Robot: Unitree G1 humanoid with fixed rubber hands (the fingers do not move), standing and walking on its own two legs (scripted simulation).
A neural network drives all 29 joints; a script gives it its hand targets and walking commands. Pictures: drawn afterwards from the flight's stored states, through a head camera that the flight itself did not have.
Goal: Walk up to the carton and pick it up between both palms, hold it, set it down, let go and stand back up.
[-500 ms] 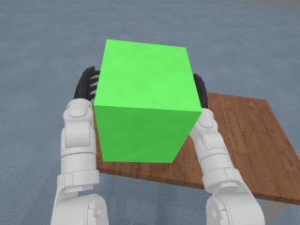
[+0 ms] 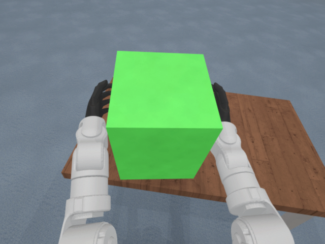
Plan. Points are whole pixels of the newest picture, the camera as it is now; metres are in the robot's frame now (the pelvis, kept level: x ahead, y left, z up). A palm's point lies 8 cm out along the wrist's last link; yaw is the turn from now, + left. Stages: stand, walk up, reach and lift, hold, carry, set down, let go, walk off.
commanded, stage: set down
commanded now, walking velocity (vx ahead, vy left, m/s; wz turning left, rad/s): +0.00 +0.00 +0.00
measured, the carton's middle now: (159, 121) +0.39 -0.01 +0.12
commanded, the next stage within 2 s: none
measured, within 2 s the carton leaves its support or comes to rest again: neither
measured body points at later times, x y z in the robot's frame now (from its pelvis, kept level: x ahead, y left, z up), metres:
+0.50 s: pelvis +0.01 -0.01 +0.00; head +0.00 +0.01 +0.45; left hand +0.40 +0.12 +0.12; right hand +0.40 -0.17 +0.13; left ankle +0.01 +0.13 -0.75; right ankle +0.00 -0.10 -0.75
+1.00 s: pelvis +0.01 -0.01 +0.00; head +0.02 +0.01 +0.45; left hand +0.41 +0.12 +0.08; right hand +0.40 -0.18 +0.10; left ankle +0.01 +0.13 -0.75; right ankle +0.00 -0.10 -0.75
